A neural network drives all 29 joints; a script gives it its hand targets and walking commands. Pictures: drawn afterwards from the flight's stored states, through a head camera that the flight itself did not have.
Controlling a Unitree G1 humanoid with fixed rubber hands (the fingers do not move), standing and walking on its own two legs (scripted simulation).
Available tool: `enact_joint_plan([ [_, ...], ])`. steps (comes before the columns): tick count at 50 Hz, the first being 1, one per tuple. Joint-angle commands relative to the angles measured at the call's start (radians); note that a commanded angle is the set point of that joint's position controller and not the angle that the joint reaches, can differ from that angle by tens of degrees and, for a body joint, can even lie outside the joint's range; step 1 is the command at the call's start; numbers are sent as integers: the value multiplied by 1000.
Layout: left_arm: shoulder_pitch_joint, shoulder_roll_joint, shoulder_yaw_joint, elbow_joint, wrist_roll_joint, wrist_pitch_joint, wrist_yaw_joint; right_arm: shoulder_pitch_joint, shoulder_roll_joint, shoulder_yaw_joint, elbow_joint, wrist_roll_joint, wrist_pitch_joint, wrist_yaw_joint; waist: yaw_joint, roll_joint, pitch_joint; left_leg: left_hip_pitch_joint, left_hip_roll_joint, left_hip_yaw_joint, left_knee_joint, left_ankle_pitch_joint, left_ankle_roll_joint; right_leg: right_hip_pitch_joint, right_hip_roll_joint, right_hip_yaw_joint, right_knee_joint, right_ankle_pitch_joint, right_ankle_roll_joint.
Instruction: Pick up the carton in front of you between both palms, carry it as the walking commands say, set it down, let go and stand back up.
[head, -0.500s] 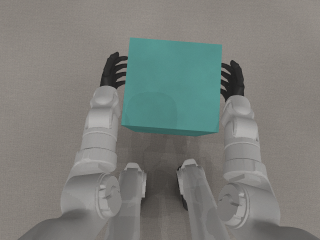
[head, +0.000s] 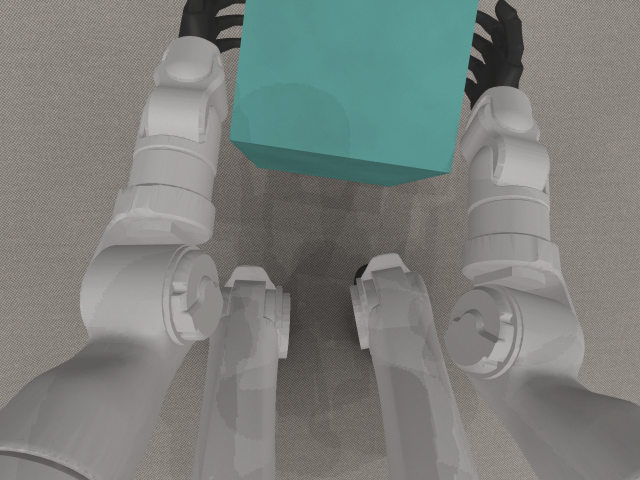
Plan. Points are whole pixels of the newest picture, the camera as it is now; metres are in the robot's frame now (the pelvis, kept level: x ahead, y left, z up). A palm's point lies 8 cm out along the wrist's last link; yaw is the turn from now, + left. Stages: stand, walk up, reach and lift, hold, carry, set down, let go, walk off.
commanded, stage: set down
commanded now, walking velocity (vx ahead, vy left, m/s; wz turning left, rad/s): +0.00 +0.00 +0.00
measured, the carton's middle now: (342, 88) +0.52 -0.04 -0.21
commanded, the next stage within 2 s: none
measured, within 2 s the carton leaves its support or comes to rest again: rests again in 1.44 s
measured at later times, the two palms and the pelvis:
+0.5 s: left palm (228, 53) +0.57 +0.10 -0.23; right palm (459, 99) +0.51 -0.20 -0.22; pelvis +0.01 +0.00 -0.07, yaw +0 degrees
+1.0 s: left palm (225, 63) +0.56 +0.10 -0.24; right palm (453, 110) +0.50 -0.20 -0.24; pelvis +0.00 +0.01 -0.08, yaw -1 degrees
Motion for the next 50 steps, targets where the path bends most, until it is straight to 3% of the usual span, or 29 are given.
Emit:
enact_joint_plan([
  [1,-536,-873,-354,26,-106,-29,-181,-701,772,489,9,123,-26,243,-52,79,-1084,602,-24,139,-121,185,25,525,37,-196,-88,230,-21],
  [12,-651,-813,-465,22,-218,-63,-177,-832,711,560,-30,229,-65,236,-76,79,-1131,597,-8,141,48,286,27,535,13,-201,71,334,-17],
  [15,-694,-823,-505,-23,-261,-79,-182,-872,722,612,-65,272,-77,229,-79,45,-1135,558,-9,141,82,314,35,555,14,-197,104,389,-21],
  [19,-639,-837,-508,-7,-271,-92,-179,-843,732,650,-61,301,-88,225,-58,39,-1109,568,-13,143,118,387,41,568,20,-186,135,461,-17],
  [26,-568,-814,-438,85,-220,-105,-194,-755,723,569,46,247,-94,233,-51,49,-911,433,-11,136,125,303,48,469,28,-173,148,383,-24],
  [36,-644,-731,-418,104,-234,-130,-190,-804,638,519,69,220,-124,226,-72,58,-791,384,-8,110,142,246,53,396,18,-164,173,309,-38],
  [50,-569,-585,-289,251,-143,-112,-209,-708,521,362,204,117,-106,251,-46,40,-506,287,-3,84,130,118,73,263,10,-146,171,152,-53],
])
